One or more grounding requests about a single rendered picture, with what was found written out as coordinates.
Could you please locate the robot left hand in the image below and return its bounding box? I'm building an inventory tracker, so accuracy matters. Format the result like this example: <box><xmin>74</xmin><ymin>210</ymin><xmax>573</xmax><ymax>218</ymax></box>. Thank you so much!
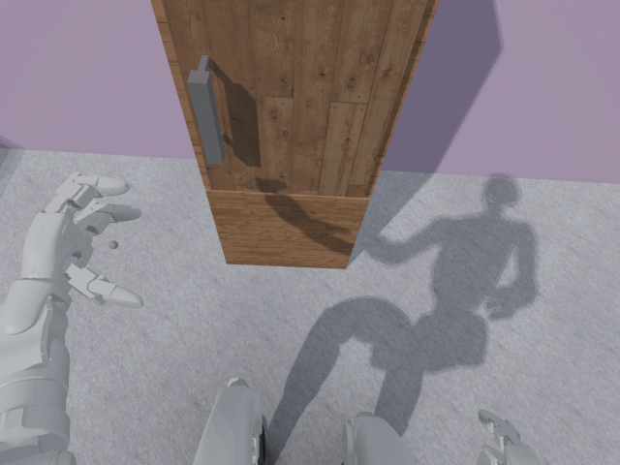
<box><xmin>20</xmin><ymin>171</ymin><xmax>143</xmax><ymax>308</ymax></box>

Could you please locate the robot right hand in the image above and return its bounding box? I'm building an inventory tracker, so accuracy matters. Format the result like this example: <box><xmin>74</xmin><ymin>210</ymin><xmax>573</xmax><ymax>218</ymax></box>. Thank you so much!
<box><xmin>477</xmin><ymin>409</ymin><xmax>541</xmax><ymax>465</ymax></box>

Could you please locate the robot right shin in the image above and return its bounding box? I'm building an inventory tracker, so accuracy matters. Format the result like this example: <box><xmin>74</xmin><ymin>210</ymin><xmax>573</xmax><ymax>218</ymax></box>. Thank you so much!
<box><xmin>354</xmin><ymin>411</ymin><xmax>374</xmax><ymax>420</ymax></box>

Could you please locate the robot left thigh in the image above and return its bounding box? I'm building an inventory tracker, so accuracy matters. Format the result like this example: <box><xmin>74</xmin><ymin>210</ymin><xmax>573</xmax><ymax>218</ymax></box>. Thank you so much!
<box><xmin>193</xmin><ymin>386</ymin><xmax>263</xmax><ymax>465</ymax></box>

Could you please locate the handle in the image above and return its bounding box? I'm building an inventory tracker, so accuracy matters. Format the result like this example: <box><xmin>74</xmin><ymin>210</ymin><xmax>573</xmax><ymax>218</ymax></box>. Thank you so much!
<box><xmin>187</xmin><ymin>55</ymin><xmax>225</xmax><ymax>165</ymax></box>

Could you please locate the cupboard door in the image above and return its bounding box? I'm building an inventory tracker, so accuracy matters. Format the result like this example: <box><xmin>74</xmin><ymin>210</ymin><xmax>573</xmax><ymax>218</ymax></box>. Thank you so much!
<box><xmin>162</xmin><ymin>0</ymin><xmax>428</xmax><ymax>198</ymax></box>

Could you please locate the robot left forearm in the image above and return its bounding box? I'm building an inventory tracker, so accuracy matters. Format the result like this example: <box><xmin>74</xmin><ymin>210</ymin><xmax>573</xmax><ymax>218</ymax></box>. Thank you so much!
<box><xmin>0</xmin><ymin>278</ymin><xmax>72</xmax><ymax>465</ymax></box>

